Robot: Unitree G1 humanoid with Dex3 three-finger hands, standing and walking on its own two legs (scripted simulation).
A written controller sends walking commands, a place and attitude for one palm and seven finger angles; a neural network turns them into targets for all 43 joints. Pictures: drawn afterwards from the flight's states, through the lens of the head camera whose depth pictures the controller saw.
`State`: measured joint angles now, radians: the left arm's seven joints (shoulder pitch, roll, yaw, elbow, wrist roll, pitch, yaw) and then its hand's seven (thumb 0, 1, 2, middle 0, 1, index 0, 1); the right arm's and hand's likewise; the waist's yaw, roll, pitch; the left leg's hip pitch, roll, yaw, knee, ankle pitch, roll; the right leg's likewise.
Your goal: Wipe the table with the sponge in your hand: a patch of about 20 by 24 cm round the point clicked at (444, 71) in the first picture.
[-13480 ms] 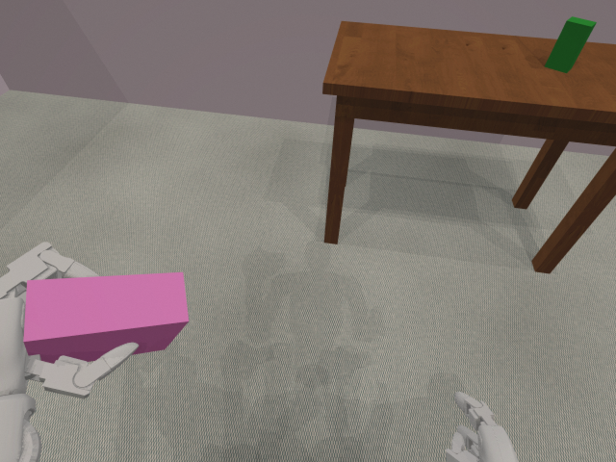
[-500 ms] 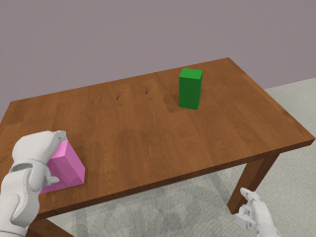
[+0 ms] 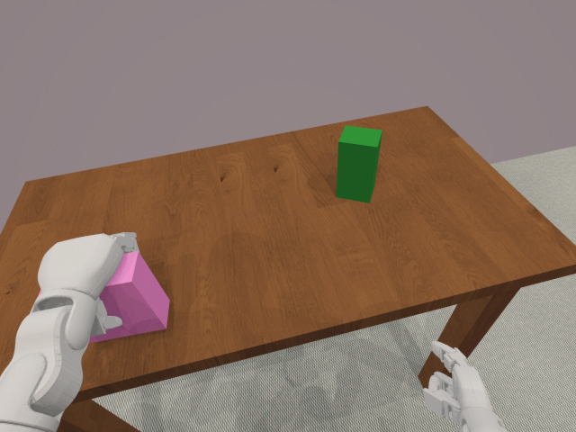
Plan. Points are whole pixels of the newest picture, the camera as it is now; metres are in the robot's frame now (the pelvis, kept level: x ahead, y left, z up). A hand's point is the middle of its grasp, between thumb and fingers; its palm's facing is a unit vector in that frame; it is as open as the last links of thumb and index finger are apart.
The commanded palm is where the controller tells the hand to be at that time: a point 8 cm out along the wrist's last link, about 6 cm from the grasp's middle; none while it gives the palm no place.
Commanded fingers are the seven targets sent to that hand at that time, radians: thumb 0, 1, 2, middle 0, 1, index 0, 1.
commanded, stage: move the sponge above the wiping area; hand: left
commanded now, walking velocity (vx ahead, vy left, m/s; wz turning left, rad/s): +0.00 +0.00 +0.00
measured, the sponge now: (118, 307) +0.24 +0.30 +0.04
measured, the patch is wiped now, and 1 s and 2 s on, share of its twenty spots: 0.00 0.00 0.00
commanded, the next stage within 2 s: none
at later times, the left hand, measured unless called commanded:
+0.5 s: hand (108, 283) +0.25 +0.29 +0.10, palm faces +0.01 -0.04 -1.00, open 9.3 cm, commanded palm +0.22 +0.30 +0.17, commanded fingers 0.00 0.10 1.30 -1.20 -1.60 -1.20 -1.60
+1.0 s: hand (99, 265) +0.26 +0.30 +0.12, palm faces +0.11 -0.02 -0.99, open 9.3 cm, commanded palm +0.22 +0.30 +0.17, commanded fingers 0.00 0.10 1.30 -1.20 -1.60 -1.20 -1.60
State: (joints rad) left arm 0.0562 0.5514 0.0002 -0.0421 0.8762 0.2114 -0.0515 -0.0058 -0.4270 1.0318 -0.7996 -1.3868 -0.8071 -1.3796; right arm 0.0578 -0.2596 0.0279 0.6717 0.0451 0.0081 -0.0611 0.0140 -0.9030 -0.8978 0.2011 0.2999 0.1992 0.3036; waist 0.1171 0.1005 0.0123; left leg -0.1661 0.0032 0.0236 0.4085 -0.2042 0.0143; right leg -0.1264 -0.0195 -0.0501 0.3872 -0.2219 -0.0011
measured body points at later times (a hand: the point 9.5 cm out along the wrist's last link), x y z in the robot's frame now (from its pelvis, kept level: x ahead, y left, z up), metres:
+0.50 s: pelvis -0.01 -0.01 +0.00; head -0.01 -0.04 +0.45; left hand +0.24 +0.29 +0.16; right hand +0.24 -0.21 -0.08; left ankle +0.01 +0.11 -0.74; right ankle -0.01 -0.12 -0.74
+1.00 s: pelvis +0.00 -0.01 +0.00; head -0.01 -0.04 +0.45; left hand +0.25 +0.30 +0.17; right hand +0.22 -0.23 -0.09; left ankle +0.01 +0.11 -0.74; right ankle -0.01 -0.12 -0.74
